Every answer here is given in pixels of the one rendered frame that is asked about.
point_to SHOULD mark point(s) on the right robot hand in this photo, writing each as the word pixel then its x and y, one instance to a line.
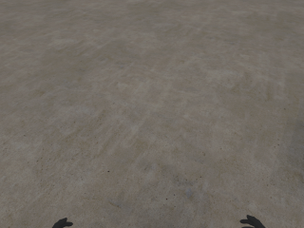
pixel 252 221

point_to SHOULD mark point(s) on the left robot hand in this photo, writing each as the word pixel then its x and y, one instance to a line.
pixel 61 223

